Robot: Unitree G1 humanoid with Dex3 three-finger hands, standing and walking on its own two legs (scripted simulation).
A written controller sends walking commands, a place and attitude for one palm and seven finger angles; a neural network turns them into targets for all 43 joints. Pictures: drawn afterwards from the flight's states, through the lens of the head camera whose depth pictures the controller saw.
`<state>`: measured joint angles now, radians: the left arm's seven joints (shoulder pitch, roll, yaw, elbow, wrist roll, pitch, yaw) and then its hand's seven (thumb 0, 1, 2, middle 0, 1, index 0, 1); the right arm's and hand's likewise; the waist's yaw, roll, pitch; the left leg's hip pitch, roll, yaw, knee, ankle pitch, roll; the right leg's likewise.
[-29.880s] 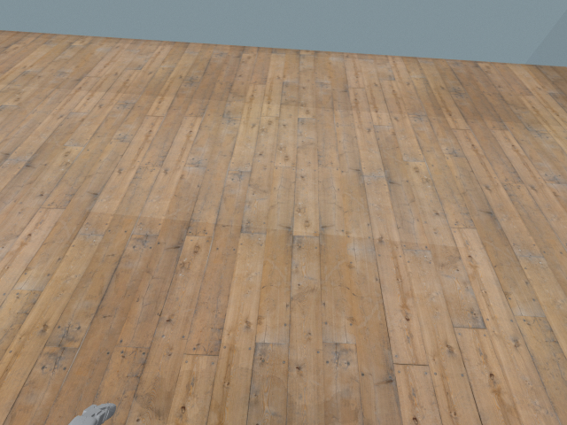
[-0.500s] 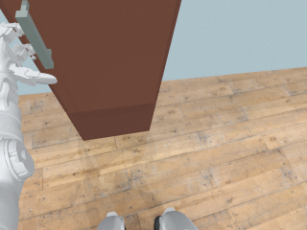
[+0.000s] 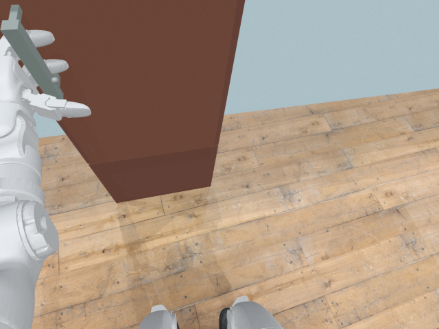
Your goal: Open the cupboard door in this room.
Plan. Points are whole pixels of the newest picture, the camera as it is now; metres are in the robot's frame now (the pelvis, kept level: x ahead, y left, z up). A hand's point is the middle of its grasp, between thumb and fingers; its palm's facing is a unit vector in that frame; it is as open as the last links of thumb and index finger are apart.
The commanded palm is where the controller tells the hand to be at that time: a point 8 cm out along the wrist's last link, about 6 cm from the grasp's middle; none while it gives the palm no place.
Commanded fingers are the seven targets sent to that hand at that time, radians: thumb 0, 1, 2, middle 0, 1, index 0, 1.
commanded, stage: slide the fingers in behind the handle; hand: left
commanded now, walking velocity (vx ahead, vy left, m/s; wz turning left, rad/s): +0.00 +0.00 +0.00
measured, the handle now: (38, 58) +0.57 +0.26 +0.11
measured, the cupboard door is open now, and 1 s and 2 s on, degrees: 0 1 19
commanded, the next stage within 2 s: close the thumb around the handle in 0.54 s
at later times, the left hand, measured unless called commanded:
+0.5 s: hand (56, 83) +0.52 +0.22 +0.10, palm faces +0.12 -0.99 +0.01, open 14.0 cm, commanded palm +0.49 +0.26 +0.10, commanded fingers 0.00 -0.50 0.30 -0.30 -1.20 -0.30 -1.20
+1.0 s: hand (57, 83) +0.52 +0.23 +0.10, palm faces +0.12 -0.99 +0.01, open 10.3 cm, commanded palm +0.49 +0.26 +0.10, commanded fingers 0.00 0.56 0.76 -0.38 -1.31 -0.38 -1.31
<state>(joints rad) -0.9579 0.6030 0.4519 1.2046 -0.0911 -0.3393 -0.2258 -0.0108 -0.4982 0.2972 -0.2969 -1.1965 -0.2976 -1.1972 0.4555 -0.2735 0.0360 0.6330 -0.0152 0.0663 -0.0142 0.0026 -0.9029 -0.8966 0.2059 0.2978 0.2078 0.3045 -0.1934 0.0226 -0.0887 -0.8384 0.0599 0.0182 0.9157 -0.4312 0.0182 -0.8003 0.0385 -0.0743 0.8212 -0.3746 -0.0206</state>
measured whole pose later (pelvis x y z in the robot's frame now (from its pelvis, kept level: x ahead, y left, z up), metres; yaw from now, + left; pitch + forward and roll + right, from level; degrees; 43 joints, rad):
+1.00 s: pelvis +0.00 +0.01 +0.00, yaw +0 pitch +20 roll -3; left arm -0.97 0.57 0.43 1.24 -0.08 -0.35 -0.18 -0.01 0.05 0.53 -0.33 -1.26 -0.34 -1.26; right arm 0.44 -0.26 0.04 0.64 -0.02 0.06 0.00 0.00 -0.90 -0.90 0.21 0.30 0.21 0.30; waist -0.19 0.02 -0.09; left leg -0.84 0.05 0.02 0.93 -0.44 0.03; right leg -0.80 0.03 -0.07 0.83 -0.38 -0.01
